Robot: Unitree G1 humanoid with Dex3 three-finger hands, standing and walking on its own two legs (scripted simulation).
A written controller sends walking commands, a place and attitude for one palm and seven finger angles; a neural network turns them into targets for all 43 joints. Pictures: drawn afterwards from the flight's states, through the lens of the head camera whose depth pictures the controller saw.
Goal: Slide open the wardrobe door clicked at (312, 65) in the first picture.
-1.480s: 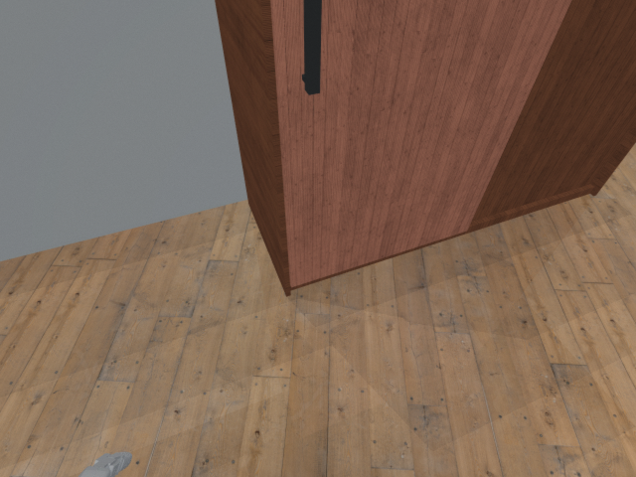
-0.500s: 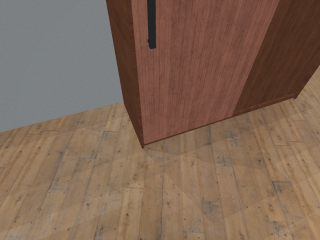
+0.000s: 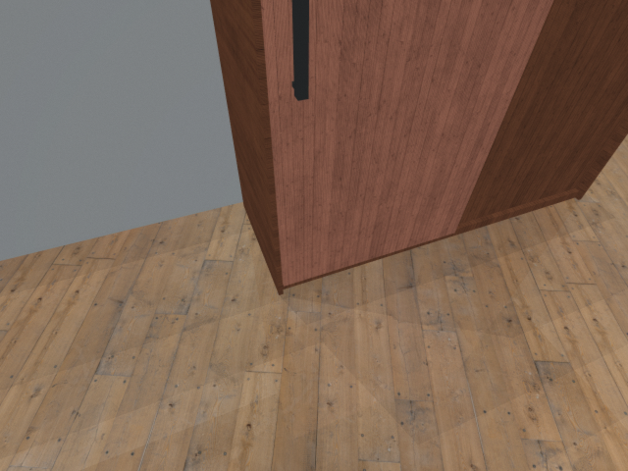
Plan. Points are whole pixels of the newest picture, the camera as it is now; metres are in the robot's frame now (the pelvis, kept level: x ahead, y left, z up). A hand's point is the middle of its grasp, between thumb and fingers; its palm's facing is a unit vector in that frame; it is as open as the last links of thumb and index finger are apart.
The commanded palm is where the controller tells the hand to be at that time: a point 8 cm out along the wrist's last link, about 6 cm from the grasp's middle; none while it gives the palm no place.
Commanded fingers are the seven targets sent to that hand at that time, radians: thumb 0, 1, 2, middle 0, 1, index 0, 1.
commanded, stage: look at it before walking up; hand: left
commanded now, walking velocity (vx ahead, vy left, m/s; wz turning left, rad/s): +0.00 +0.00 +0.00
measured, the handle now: (297, 25) +0.88 +0.10 +0.20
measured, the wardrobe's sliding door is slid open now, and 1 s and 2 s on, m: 0.00 0.00 0.00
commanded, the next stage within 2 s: walk to a spot facing it in 0.06 s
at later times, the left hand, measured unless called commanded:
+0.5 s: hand out of the picture +0.05 +0.21 -0.18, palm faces -0.12 -0.96 -0.27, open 7.4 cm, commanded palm none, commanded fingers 0.00 0.90 0.90 -0.20 -0.30 -0.20 -0.30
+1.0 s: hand out of the picture +0.06 +0.17 -0.17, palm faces -0.30 -0.92 -0.25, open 7.4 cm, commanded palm none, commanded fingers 0.00 0.90 0.90 -0.20 -0.30 -0.20 -0.30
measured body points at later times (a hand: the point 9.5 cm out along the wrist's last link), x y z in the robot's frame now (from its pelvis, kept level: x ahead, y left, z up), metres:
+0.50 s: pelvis -0.02 -0.01 -0.02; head +0.00 -0.01 +0.43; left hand +0.06 +0.26 -0.16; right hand +0.03 -0.27 -0.16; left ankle +0.00 +0.12 -0.75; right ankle -0.01 -0.11 -0.74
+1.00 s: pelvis -0.05 +0.00 -0.01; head -0.02 -0.02 +0.44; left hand +0.08 +0.22 -0.15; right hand -0.04 -0.29 -0.14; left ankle -0.02 +0.15 -0.71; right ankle -0.02 -0.11 -0.75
